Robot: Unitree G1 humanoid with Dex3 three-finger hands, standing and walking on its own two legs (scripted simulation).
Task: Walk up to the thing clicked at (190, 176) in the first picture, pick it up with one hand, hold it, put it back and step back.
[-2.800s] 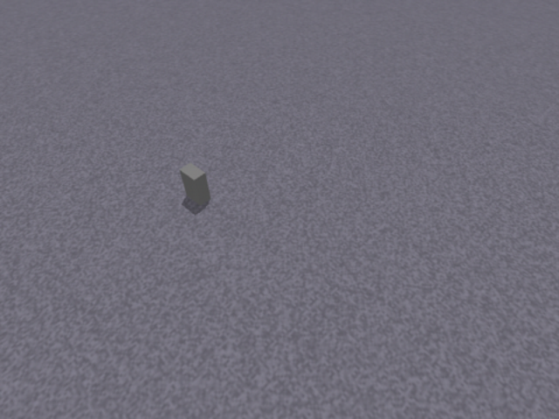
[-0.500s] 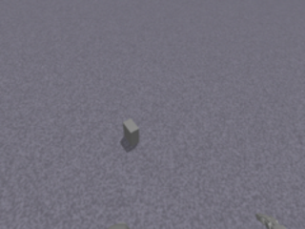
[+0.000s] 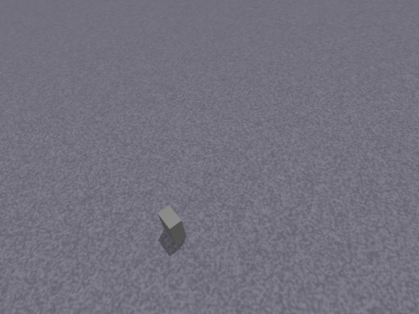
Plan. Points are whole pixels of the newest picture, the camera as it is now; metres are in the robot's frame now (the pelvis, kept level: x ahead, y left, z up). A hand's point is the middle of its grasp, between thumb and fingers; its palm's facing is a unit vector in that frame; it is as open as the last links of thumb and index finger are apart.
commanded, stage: walk up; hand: left
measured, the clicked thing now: (172, 225) +0.64 +0.24 -0.68
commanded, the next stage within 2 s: none
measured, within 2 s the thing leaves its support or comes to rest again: neither
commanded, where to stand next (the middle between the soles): +0.29 +0.02 m, yaw -1 degrees
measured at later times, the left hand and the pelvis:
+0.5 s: hand (83, 294) +0.21 +0.31 -0.14, palm faces -0.04 -0.93 -0.37, open 7.3 cm; pelvis +0.17 +0.03 +0.00, yaw +1 degrees
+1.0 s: hand (108, 248) +0.32 +0.28 -0.15, palm faces -0.01 -0.92 -0.38, open 7.3 cm; pelvis +0.22 +0.02 -0.01, yaw +1 degrees
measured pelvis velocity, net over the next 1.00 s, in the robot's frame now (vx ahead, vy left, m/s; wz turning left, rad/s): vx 0.22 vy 0.02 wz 0.02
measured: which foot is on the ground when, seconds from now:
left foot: up 0.00-0.26, down 0.28-1.00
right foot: down 0.00-0.32, up 0.34-0.62, down 0.64-1.00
